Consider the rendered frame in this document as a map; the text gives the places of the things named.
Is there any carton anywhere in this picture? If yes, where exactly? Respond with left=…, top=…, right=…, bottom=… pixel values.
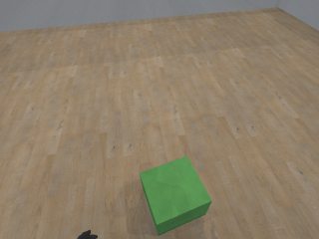
left=140, top=156, right=212, bottom=236

